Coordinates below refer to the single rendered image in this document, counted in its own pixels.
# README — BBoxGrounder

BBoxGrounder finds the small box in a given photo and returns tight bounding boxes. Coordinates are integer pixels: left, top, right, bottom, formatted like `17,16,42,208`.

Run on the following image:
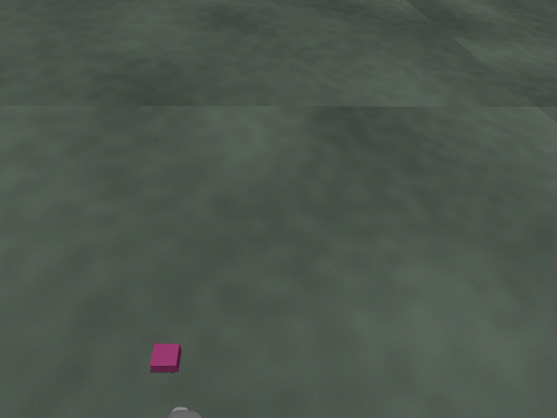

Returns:
150,344,182,372

